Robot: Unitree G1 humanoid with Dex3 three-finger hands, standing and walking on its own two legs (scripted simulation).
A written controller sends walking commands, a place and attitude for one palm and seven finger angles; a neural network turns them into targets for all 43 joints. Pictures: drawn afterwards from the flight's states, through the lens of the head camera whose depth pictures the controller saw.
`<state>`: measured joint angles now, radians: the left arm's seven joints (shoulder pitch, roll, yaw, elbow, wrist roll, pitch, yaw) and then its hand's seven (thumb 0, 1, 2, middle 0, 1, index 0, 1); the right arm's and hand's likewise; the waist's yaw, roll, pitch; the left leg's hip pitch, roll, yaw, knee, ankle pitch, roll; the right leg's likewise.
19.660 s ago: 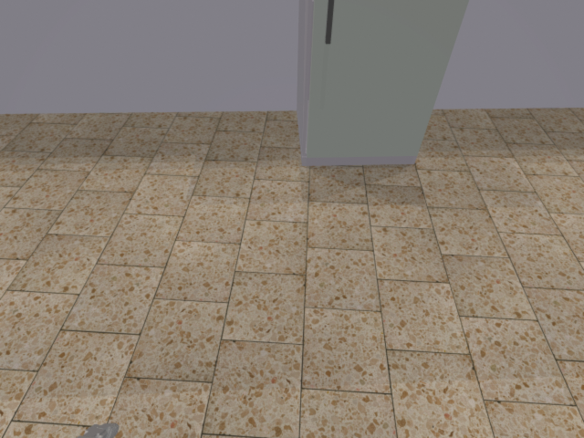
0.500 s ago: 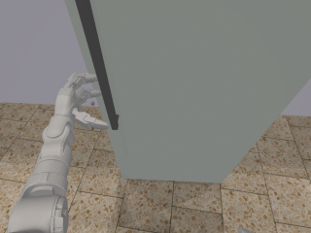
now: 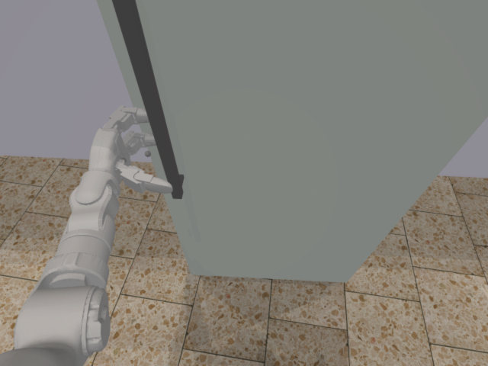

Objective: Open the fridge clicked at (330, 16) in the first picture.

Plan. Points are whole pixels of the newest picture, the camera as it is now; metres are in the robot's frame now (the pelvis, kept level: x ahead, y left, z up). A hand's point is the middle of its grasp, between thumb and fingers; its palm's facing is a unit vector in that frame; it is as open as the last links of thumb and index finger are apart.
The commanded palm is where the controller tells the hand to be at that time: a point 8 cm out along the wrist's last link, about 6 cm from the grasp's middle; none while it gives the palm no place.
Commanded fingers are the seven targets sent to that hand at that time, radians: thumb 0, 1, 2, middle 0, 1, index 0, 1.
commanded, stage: slide the fingers in behind the handle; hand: left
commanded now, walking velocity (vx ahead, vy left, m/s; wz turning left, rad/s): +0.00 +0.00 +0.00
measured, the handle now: (160, 115) +0.48 +0.13 +0.15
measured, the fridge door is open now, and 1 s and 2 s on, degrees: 0 0 0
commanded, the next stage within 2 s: grip the handle and tug to test in 1.82 s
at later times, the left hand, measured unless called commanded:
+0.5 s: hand (150, 155) +0.43 +0.15 +0.11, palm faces -0.07 -1.00 +0.00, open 14.0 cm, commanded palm +0.41 +0.20 +0.11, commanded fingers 0.00 -0.50 0.30 -0.30 -1.20 -0.30 -1.20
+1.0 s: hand (165, 156) +0.43 +0.13 +0.11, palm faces -0.07 -1.00 -0.01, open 14.0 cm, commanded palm +0.41 +0.18 +0.11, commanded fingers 0.00 -0.50 0.30 -0.30 -1.20 -0.30 -1.20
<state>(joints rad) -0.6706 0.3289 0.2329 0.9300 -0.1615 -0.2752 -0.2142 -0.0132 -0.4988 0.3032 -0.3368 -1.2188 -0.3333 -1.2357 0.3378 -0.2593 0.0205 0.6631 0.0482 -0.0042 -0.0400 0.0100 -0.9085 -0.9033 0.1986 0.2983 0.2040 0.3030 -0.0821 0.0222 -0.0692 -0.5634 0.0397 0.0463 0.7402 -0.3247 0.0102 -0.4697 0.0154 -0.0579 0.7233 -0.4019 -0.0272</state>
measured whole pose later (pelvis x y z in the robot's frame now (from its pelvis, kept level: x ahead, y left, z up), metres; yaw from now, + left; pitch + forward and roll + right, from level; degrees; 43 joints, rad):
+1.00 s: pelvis +0.00 +0.01 +0.00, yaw +0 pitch +8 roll -1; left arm -0.63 0.23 0.16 0.82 -0.15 -0.26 -0.13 -0.01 -0.50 0.30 -0.30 -1.20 -0.30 -1.20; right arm 0.32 -0.24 0.02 0.64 0.04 -0.02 -0.02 0.01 -0.91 -0.90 0.20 0.30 0.20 0.30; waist -0.07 0.03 -0.08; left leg -0.56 0.03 0.05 0.75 -0.33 0.02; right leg -0.47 0.01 -0.05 0.73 -0.41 -0.02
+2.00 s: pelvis +0.00 +0.00 +0.00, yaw +0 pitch +8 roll -1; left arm -0.61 0.22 0.15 0.83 -0.16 -0.28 -0.12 -0.01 -0.49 0.31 -0.30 -1.20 -0.30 -1.20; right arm 0.33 -0.25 0.01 0.65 0.04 -0.01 -0.01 0.01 -0.91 -0.90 0.20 0.30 0.20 0.30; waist -0.06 0.03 -0.08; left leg -0.55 0.04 0.05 0.73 -0.32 0.01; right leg -0.46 0.02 -0.05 0.72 -0.40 -0.03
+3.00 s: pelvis +0.00 +0.00 +0.00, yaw +0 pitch +8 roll -1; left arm -0.62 0.22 0.15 0.84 -0.15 -0.27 -0.10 0.01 0.74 0.83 -0.42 -1.39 -0.40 -1.40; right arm 0.34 -0.25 0.01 0.65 0.03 -0.01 -0.01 0.01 -0.91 -0.90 0.20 0.30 0.20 0.30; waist -0.07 0.03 -0.08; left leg -0.55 0.04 0.05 0.74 -0.32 0.01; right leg -0.47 0.02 -0.05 0.72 -0.40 -0.03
